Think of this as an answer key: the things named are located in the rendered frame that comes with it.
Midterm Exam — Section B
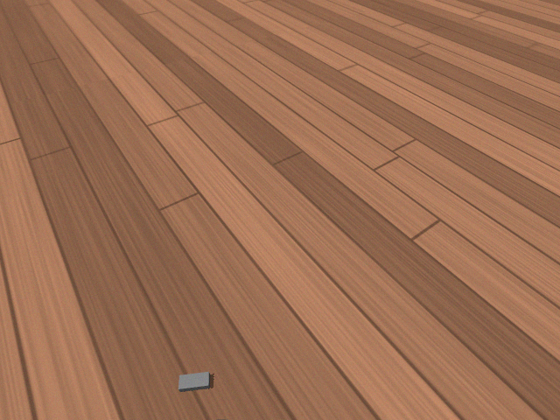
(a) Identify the small box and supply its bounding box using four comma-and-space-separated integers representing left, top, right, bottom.
178, 372, 210, 392

